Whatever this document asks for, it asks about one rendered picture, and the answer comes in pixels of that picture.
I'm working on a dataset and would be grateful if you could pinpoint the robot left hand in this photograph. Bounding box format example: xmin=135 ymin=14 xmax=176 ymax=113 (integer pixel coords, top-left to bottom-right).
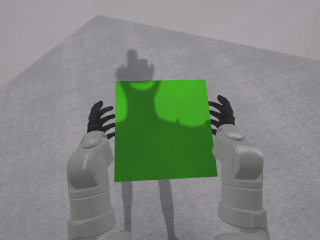
xmin=87 ymin=101 xmax=115 ymax=140

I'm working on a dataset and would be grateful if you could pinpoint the carton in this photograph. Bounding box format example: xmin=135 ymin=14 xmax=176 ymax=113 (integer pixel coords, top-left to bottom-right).
xmin=114 ymin=79 xmax=218 ymax=182

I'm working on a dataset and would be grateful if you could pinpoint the robot right forearm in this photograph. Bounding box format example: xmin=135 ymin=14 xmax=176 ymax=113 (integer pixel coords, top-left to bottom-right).
xmin=212 ymin=124 xmax=270 ymax=240

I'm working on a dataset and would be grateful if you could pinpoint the robot left forearm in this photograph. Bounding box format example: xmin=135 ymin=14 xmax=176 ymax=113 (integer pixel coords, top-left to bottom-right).
xmin=66 ymin=130 xmax=116 ymax=240

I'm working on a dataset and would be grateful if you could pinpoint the robot right hand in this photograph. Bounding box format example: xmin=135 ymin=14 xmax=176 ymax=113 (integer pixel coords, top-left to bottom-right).
xmin=208 ymin=95 xmax=235 ymax=135

